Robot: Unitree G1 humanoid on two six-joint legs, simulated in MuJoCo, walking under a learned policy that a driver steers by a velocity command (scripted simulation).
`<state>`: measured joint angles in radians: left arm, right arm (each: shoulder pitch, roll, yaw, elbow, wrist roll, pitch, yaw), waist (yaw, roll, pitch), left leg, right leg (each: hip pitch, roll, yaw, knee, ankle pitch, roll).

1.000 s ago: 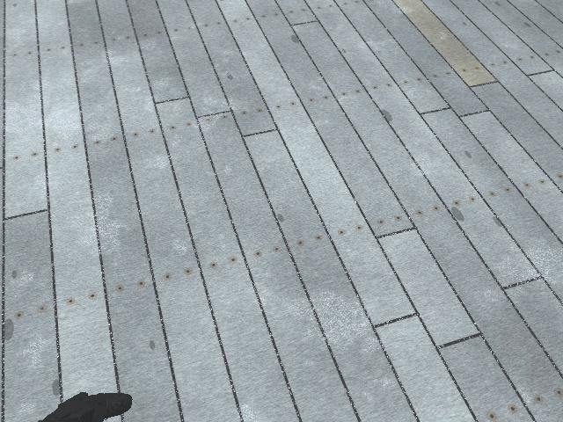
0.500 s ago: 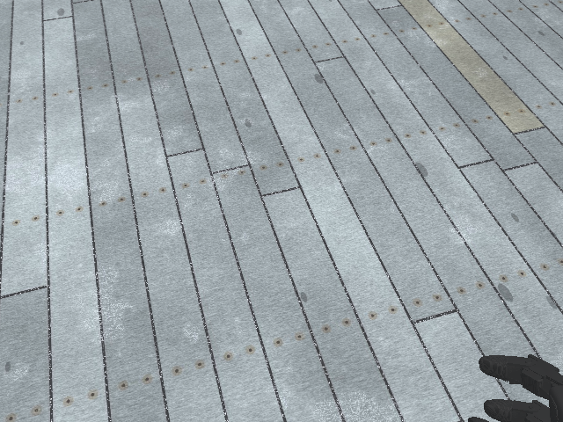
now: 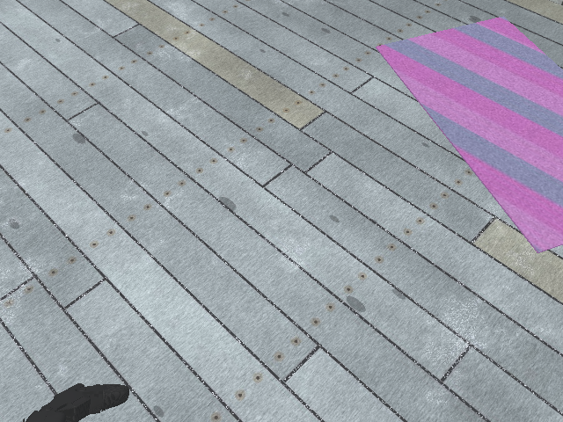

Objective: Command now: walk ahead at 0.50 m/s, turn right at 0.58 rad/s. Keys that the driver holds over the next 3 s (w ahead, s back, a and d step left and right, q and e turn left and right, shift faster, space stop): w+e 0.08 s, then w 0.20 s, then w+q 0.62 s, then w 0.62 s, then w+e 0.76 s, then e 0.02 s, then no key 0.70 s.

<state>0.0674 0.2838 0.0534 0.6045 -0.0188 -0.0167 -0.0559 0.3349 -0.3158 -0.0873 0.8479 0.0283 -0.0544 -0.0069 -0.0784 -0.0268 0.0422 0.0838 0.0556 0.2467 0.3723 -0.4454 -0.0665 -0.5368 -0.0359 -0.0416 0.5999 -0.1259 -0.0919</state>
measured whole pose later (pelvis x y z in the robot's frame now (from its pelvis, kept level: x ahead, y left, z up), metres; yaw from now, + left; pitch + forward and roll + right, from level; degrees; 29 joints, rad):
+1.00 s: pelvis +0.58 +0.00 +0.02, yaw +11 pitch +2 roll +0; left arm 0.05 0.28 0.03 0.66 0.00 -0.11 -0.02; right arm 0.38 -0.30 -0.06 0.76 0.02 -0.03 -0.02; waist -0.09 -0.03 0.01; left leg -0.07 -0.11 -0.21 0.40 -0.36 0.06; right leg -0.52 0.00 0.08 0.48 0.02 0.04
